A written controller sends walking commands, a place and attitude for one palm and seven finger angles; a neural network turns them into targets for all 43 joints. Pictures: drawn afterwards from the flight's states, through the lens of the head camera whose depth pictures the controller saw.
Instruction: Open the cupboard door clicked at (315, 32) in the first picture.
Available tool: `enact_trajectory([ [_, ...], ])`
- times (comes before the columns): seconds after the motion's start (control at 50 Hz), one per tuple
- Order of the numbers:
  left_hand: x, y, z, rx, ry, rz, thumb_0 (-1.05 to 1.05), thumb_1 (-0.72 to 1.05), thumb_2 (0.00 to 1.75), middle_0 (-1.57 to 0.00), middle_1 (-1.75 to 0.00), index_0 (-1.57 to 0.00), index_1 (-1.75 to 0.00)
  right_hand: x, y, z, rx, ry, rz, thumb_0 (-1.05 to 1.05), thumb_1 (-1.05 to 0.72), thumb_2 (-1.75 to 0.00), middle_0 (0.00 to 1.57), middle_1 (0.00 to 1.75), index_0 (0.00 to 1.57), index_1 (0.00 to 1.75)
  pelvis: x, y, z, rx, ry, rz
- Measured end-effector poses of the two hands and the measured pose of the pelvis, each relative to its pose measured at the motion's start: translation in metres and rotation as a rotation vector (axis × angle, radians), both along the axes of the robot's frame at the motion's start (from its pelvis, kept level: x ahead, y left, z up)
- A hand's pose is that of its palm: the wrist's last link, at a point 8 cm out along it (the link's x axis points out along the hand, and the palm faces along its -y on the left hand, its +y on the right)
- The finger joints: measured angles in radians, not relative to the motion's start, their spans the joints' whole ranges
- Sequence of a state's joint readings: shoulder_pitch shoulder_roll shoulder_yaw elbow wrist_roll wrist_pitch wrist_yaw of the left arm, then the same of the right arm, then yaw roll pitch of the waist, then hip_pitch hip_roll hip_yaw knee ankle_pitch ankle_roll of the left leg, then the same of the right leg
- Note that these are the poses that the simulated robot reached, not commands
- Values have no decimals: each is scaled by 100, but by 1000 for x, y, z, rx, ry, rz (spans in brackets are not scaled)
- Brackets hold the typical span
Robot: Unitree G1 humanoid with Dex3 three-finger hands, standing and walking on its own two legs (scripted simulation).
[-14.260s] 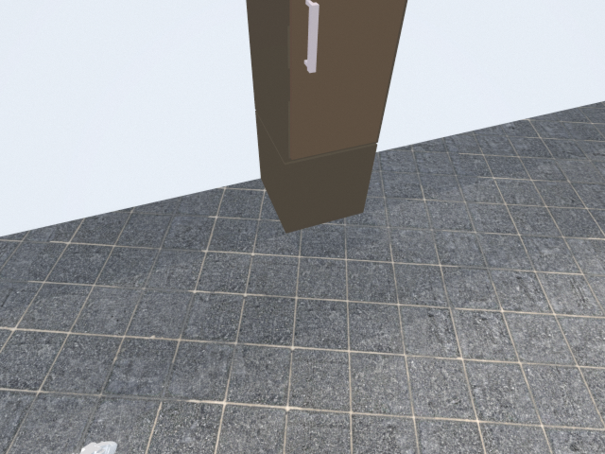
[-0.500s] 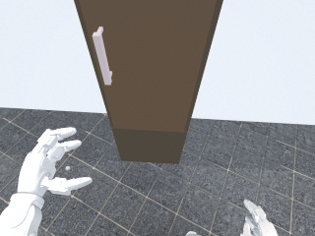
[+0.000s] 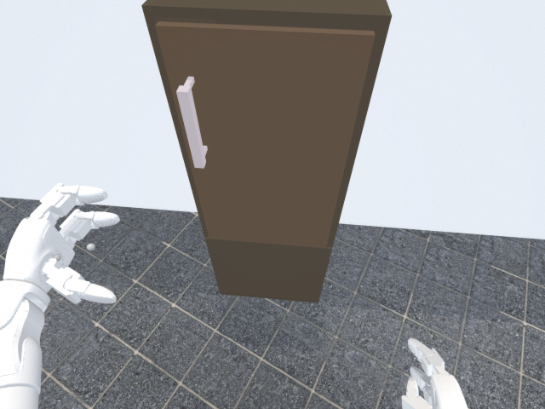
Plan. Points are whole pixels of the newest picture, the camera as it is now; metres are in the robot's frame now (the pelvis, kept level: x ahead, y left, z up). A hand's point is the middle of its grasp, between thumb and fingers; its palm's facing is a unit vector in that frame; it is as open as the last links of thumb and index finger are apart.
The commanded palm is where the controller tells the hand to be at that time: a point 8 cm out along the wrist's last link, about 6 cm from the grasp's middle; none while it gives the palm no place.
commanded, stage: raise the hand with hooked fingers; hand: left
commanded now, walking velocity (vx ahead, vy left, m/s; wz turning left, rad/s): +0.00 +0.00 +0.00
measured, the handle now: (195, 124) +0.58 +0.21 +0.09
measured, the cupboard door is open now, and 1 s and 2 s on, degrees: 0 0 0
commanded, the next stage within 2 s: move the hooked fingers beside the handle in 0.58 s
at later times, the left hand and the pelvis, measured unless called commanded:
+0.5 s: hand (98, 236) +0.30 +0.26 +0.11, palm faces +0.07 -1.00 -0.03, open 13.9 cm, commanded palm +0.26 +0.31 +0.12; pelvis +0.00 -0.01 +0.00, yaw -1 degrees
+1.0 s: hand (114, 208) +0.34 +0.26 +0.12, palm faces +0.03 -1.00 -0.03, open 13.9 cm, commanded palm +0.32 +0.31 +0.12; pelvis -0.01 -0.01 +0.00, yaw -1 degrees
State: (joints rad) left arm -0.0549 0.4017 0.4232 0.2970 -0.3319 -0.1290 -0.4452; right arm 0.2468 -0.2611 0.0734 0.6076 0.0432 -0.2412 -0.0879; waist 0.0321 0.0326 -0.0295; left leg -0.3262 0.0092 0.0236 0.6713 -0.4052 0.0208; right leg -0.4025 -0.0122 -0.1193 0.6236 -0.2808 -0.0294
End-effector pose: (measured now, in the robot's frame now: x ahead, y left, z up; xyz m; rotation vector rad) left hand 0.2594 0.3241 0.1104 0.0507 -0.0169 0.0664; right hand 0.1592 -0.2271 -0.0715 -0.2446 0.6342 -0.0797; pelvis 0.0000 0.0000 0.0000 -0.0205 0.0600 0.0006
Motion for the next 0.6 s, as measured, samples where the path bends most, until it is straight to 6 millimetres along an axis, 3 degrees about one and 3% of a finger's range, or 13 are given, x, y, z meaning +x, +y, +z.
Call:
enact_trajectory([
  [0.16, 15, 6, 15, -9, -1, -3, -1, -49, 30, -30, -120, -30, -120, -15, -17, 0, -19, 32, -43, 2, -91, -90, 20, 30, 20, 30, -1, -4, 3, 7, -7, -8],
  [0.3, 17, -5, 5, -20, 27, -26, -1, -49, 30, -30, -120, -30, -120, -21, -27, 2, -28, 38, -60, 2, -91, -90, 20, 30, 20, 30, -2, -6, 4, 11, -2, -19],
  [0.6, 13, -8, 7, -12, 16, -10, -1, -50, 30, -30, -120, -31, -120, -13, -19, 2, -8, 15, -48, 2, -91, -90, 20, 30, 20, 30, -2, -8, 5, 11, -9, -16],
])
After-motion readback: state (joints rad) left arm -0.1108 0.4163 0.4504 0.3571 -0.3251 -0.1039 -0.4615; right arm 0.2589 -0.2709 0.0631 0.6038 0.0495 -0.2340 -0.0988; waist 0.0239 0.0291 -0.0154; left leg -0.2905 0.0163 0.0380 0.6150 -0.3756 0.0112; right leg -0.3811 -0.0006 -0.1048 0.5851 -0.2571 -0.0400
